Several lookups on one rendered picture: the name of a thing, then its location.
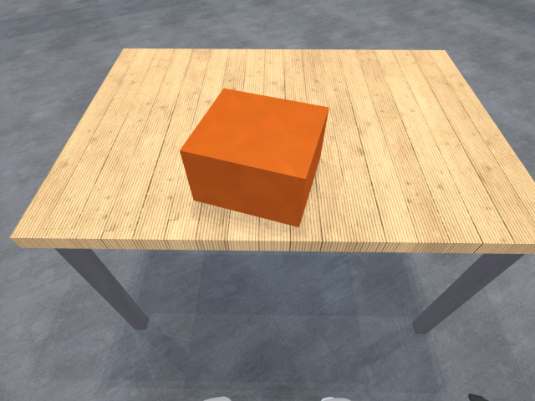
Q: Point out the table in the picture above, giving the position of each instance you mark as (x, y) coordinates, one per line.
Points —
(411, 162)

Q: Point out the carton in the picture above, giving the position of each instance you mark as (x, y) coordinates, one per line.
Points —
(256, 154)

